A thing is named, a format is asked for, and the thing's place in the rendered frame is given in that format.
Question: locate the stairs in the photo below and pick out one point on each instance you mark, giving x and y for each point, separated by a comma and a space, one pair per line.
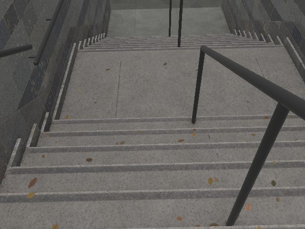
157, 173
165, 41

